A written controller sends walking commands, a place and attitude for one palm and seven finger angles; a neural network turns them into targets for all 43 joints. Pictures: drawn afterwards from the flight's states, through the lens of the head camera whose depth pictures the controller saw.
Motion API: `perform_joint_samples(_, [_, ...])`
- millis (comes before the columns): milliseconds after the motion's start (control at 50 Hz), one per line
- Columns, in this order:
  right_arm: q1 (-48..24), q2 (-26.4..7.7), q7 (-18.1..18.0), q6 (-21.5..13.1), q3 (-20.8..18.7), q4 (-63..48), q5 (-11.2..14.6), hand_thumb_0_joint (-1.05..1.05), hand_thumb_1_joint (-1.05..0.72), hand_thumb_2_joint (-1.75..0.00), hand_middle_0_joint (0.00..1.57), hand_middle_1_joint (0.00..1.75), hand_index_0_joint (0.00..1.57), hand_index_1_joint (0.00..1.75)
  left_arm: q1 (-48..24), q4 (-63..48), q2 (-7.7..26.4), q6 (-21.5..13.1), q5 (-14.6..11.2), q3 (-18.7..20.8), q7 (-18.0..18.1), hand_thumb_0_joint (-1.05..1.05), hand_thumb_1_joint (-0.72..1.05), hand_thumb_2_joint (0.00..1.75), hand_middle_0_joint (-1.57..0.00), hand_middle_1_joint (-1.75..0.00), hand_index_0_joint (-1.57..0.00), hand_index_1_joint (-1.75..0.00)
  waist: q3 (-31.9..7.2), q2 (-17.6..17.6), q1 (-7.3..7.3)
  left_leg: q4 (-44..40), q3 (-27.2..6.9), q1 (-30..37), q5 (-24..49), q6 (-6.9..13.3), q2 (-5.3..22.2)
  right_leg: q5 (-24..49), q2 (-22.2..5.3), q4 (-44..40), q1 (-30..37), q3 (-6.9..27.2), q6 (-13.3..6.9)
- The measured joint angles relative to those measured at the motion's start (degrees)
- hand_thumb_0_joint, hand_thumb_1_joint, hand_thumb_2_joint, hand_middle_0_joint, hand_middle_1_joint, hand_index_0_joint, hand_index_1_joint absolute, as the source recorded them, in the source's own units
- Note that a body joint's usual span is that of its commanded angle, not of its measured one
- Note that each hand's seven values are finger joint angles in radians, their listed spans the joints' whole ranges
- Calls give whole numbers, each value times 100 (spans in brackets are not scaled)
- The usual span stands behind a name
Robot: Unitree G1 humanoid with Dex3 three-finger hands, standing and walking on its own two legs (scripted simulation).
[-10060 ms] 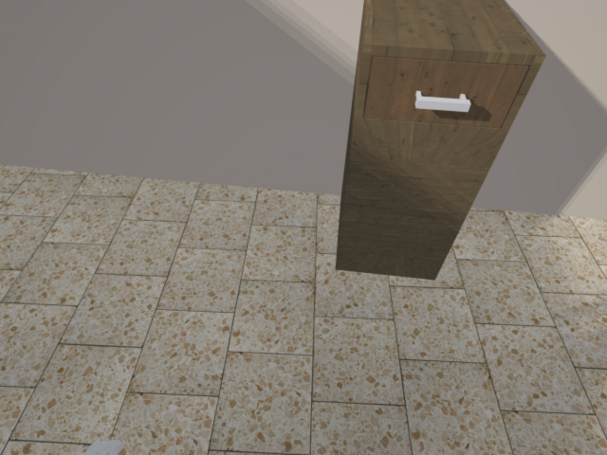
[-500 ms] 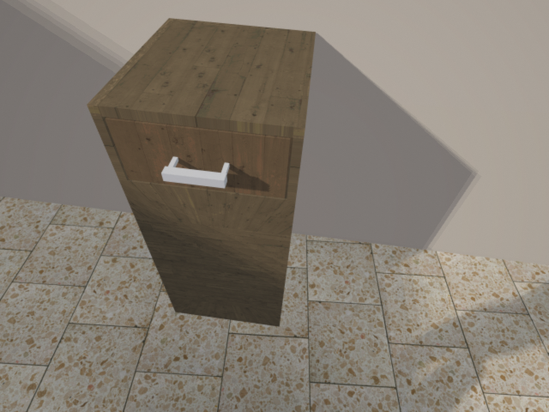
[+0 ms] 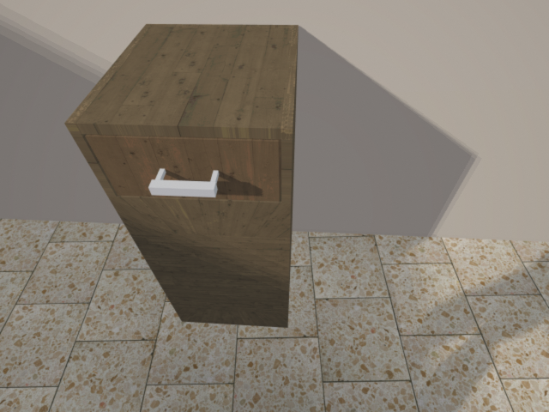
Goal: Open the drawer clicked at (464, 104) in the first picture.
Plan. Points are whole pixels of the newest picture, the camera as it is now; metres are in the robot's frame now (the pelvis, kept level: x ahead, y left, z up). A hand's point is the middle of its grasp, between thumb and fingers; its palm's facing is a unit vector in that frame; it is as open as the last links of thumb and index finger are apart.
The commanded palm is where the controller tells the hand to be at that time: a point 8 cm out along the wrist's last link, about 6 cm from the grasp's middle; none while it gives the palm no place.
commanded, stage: look again from close up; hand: left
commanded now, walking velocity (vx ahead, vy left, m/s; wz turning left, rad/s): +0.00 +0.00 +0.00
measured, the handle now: (186, 181) +0.51 +0.20 +0.03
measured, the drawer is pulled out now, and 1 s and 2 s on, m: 0.00 0.00 0.00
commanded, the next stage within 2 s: raise the hand with hooked fingers in 0.18 s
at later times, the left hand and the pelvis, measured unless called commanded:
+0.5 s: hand (151, 370) +0.19 +0.19 -0.03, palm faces -0.08 -0.48 -0.87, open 7.6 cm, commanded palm +0.13 +0.21 -0.03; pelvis -0.01 -0.03 -0.01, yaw -2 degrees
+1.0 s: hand (132, 348) +0.20 +0.21 +0.01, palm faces +0.03 -0.07 -1.00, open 10.3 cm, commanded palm +0.17 +0.22 +0.06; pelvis -0.05 -0.04 -0.02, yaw -1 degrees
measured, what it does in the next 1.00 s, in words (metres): shifts its weight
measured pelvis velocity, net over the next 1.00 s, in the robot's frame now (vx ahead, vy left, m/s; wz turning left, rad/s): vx -0.05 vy -0.04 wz -0.01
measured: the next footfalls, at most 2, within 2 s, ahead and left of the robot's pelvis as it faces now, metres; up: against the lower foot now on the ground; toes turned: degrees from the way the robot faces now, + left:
none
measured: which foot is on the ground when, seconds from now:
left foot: down 0.00-1.00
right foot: down 0.00-1.00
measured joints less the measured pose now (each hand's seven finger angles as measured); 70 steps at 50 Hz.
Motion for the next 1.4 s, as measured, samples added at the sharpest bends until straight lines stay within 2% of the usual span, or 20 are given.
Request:
perform_joint_samples(300, [-184, -44, -8, 23, -36, 191, 14, 0, -91, -90, 20, 30, 20, 30, -188, -59, -27, -27, 11, 53, 45, 0, 92, 90, -20, -30, -20, -30, 41, -3, -16, -125, 13, 103, 79, -98, 85, -24, 77, -84, 99, -31, -79])
perform_joint_samples(320, [-140, -68, -21, -34, -23, 0, 73, 0, -91, -90, 20, 30, 20, 30, 64, -907, 5, 295, 316, 17, 54, 0, 92, 90, -21, -30, -20, -30, 75, -27, 51, -21, 46, 35, 78, -69, 106, -2, 104, -55, 40, 5, -96])
perform_joint_samples(340, [-19, -114, -100, -282, -51, -229, 68, 1, -92, -90, 20, 30, 20, 30, 393, -1955, 65, 393, 631, -59, 128, 0, 92, 90, -21, -30, -21, -30, 54, -48, 157, -90, 93, 45, 66, -66, 111, 7, 123, 37, -69, 70, -136])
perform_joint_samples(360, [86, -166, -170, -596, -105, -431, 112, 1, -92, -90, 20, 30, 20, 30, 676, -2910, 146, 424, 862, -164, 321, 1, 91, 90, -21, -30, -21, -30, -22, -64, 196, -196, 116, 30, 44, -119, 89, -32, 99, 171, -207, 84, -181])
perform_joint_samples(400, [69, -288, -260, -1048, -191, -774, 145, 1, -92, -90, 20, 30, 20, 30, 883, -4229, 311, 419, 1447, -287, 700, 1, 90, 89, -21, -31, -21, -31, -122, -85, 142, -160, 92, -139, 88, -151, -15, -151, -15, 350, -406, 77, -174])
perform_joint_samples(420, [-17, -375, -266, -1128, -234, -971, 95, 1, -92, -90, 20, 30, 20, 30, 869, -4682, 385, 378, 1862, -289, 832, 1, 89, 89, -21, -32, -21, -32, -198, -35, 117, -50, 72, -307, 91, -147, -16, -158, -21, 399, -538, 63, -142])
perform_joint_samples(460, [-295, -516, -214, -1048, -321, -1378, -29, 1, -92, -90, 20, 30, 20, 30, 790, -5333, 559, 249, 2792, -195, 1102, 1, 86, 87, -21, -33, -21, -33, -429, 37, 108, 196, 98, -698, 56, -146, 31, -116, 28, 535, -906, 94, -150])
perform_joint_samples(520, [-811, -624, -10, -674, -452, -2008, -161, 1, -92, -90, 20, 30, 20, 30, 665, -5774, 810, 14, 4205, -38, 1552, 0, 81, 85, -21, -36, -21, -37, -728, 2, 191, 536, 176, -1230, -42, -178, 90, -121, 124, 867, -1512, 234, -231])
perform_joint_samples(560, [-1138, -693, 145, -413, -511, -2410, -204, 1, -91, -90, 20, 30, 20, 30, 666, -5932, 897, -154, 4947, -17, 1753, 0, 77, 84, -21, -39, -21, -39, -795, -56, 278, 782, 232, -1536, -102, -210, 131, -145, 176, 1097, -1847, 304, -274])
perform_joint_samples(620, [-1487, -806, 278, -120, -553, -2881, -232, 1, -91, -90, 20, 30, 20, 30, 800, -6098, 963, -455, 5775, -73, 1979, 0, 71, 81, -22, -43, -22, -43, -807, -177, 443, 1114, 201, -1919, -181, -191, 123, -203, 196, 1420, -2242, 340, -312])
perform_joint_samples(660, [-1626, -850, 286, 29, -568, -3086, -256, 1, -91, -90, 20, 30, 20, 30, 890, -6128, 1004, -618, 6146, -102, 2119, 0, 66, 79, -22, -46, -22, -46, -791, -255, 558, 1323, 115, -2141, -237, -158, 93, -254, 187, 1614, -2444, 314, -333])
perform_joint_samples(680, [-1671, -856, 270, 91, -575, -3156, -271, 1, -91, -90, 20, 30, 20, 30, 905, -6128, 1028, -665, 6244, -114, 2186, 0, 63, 78, -23, -47, -23, -47, -776, -282, 606, 1433, 59, -2244, -260, -145, 81, -283, 177, 1704, -2522, 279, -344])
perform_joint_samples(740, [-1743, -791, 181, 205, -568, -3231, -297, 0, -91, -90, 20, 30, 20, 30, 813, -6055, 1085, -715, 6298, -94, 2373, 0, 56, 75, -24, -52, -24, -52, -709, -290, 694, 1730, -111, -2462, -352, -136, 68, -372, 144, 1918, -2644, 130, -376])
perform_joint_samples(820, [-1733, -546, 80, 291, -418, -3091, -320, 0, -91, -90, 20, 30, 20, 30, 373, -5951, 1212, -556, 6200, -38, 2451, 0, 46, 71, -26, -58, -26, -58, -624, -210, 695, 1967, -299, -2541, -421, -157, 68, -432, 125, 2031, -2602, -44, -404])
perform_joint_samples(880, [-1646, -341, 27, 352, -227, -2913, -293, 0, -91, -90, 20, 30, 20, 30, -45, -5862, 1282, -287, 6042, -53, 2292, 0, 39, 68, -26, -62, -26, -62, -538, -82, 606, 1905, -373, -2377, -384, -186, 79, -381, 132, 1895, -2377, -116, -396])
perform_joint_samples(980, [-1312, -148, -33, 414, 31, -2691, -211, 1, -91, -90, 20, 30, 20, 30, -409, -5914, 1356, 59, 5746, -73, 1694, 0, 27, 63, -27, -70, -27, -70, -440, 76, 435, 1394, -287, -1873, -173, -179, 88, -145, 155, 1376, -1892, -40, -330])
perform_joint_samples(1080, [-931, -269, -47, 402, 19, -2620, -177, 1, -90, -90, 20, 30, 21, 30, -319, -6184, 1422, -66, 5612, -26, 1262, 0, 16, 58, -28, -77, -28, -77, -350, 145, 335, 905, -149, -1454, 27, -169, 56, 68, 140, 918, -1522, 91, -239])
perform_joint_samples(1220, [-729, -603, -41, 372, -298, -2494, -164, 1, -90, -90, 20, 30, 20, 30, -312, -6388, 1451, -287, 5649, 5, 1373, 0, 0, 51, -29, -88, -29, -88, -265, 161, 379, 668, -90, -1214, 108, -70, -49, 176, 43, 632, -1257, 156, -109])
perform_joint_samples(1300, [-826, -693, -33, 387, -390, -2451, -128, 1, -91, -90, 20, 30, 20, 30, -568, -6374, 1463, -120, 5643, -62, 1379, 0, -9, 47, -30, -94, -30, -94, -259, 164, 427, 579, -88, -1071, 125, -12, -106, 202, -12, 515, -1091, 161, -54])
perform_joint_samples(1400, [-1064, -645, -25, 429, -336, -2487, -64, 1, -91, -90, 20, 30, 20, 30, -976, -6391, 1515, 178, 5595, -206, 1051, 0, -21, 42, -30, -101, -31, -101, -256, 173, 488, 334, -73, -769, 199, 35, -147, 273, -48, 273, -787, 175, -10])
